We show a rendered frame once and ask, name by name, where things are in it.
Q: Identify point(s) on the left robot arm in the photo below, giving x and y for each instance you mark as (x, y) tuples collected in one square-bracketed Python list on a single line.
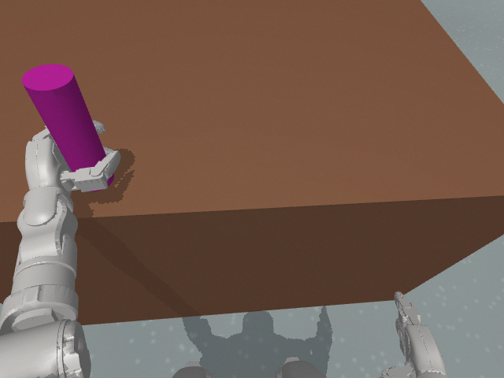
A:
[(39, 334)]

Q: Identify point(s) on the can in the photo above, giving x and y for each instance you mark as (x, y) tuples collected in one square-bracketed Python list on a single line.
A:
[(58, 99)]

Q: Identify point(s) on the left robot hand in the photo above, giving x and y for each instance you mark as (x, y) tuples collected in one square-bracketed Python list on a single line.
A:
[(45, 166)]

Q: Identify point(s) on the right robot hand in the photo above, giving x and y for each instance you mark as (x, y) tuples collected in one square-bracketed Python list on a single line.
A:
[(416, 342)]

